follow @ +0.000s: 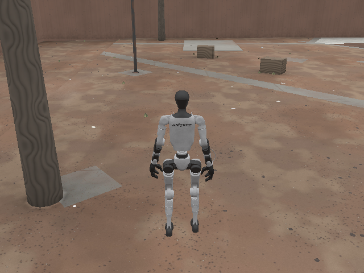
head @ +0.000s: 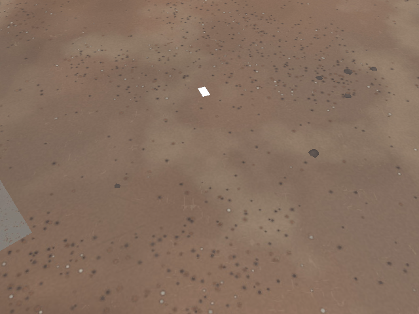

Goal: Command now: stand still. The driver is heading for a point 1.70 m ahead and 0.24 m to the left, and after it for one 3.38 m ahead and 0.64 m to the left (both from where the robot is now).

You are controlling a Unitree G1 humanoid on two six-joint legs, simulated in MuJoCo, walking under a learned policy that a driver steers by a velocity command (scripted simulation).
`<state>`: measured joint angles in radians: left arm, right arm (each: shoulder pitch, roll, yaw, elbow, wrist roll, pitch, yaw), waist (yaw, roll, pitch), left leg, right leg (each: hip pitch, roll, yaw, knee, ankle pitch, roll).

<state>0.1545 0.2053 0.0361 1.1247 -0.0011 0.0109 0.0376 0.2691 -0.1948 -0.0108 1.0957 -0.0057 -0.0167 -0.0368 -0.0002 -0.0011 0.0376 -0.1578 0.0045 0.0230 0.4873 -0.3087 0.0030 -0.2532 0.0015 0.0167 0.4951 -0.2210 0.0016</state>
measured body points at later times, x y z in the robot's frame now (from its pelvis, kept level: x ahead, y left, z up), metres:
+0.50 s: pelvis +0.00 +0.00 +0.00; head +0.01 +0.01 +0.45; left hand +0.03 +0.25 -0.16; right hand -0.01 -0.23 -0.16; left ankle -0.03 +0.12 -0.74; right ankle +0.03 -0.12 -0.74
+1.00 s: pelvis +0.12 -0.04 +0.01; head +0.12 -0.06 +0.46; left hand +0.07 +0.20 -0.14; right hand +0.20 -0.30 -0.13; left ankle +0.12 +0.10 -0.65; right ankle +0.06 -0.13 -0.74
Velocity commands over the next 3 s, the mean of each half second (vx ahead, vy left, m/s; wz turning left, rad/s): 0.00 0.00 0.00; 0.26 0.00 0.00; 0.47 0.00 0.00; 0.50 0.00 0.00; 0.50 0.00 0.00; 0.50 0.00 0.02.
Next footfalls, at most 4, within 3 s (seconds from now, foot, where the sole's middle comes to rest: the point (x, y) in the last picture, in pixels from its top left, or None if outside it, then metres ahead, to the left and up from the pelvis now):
1.30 left None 0.48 0.10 -0.77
1.84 right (257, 233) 0.79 -0.14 -0.77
2.40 left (192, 166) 1.11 0.11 -0.77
2.98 right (244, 113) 1.43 -0.13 -0.77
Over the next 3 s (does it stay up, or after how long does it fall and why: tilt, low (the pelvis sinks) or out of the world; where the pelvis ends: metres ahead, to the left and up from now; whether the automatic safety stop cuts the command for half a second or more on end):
stays up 1.27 -0.02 -0.02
